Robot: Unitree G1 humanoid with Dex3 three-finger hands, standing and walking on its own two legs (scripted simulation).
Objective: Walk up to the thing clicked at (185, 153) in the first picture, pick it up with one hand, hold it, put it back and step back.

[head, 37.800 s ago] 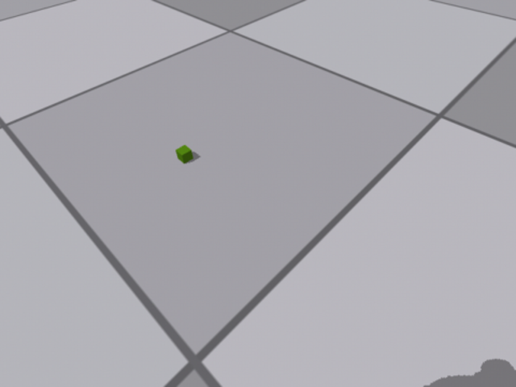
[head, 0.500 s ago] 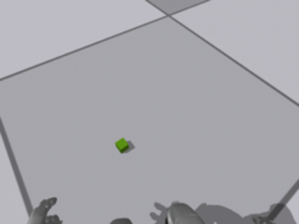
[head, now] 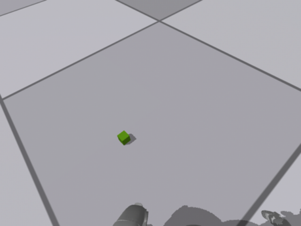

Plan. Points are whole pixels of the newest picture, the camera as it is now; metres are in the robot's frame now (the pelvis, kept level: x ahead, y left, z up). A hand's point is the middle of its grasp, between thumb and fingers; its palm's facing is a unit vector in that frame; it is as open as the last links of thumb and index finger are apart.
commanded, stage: step back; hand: left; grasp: from above
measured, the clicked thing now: (124, 137) +0.78 +0.27 -0.73
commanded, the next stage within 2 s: stand in 1.78 s
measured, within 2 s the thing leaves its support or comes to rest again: neither
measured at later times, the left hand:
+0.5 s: hand out of the picture -0.09 +0.27 -0.15, palm faces +0.08 -0.92 -0.37, open 7.3 cm
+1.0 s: hand out of the picture -0.26 +0.26 -0.14, palm faces +0.11 -0.90 -0.42, open 7.4 cm
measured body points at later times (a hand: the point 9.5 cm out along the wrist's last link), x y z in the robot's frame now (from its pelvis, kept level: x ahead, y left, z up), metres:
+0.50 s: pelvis -0.18 -0.01 +0.00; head -0.13 +0.02 +0.45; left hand -0.10 +0.32 -0.12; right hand -0.05 -0.31 -0.10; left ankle -0.12 +0.11 -0.72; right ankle -0.21 -0.15 -0.64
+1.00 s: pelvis -0.28 -0.03 +0.00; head -0.27 -0.03 +0.45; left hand -0.26 +0.31 -0.11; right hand -0.21 -0.34 -0.13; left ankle -0.27 +0.10 -0.72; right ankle -0.27 -0.15 -0.72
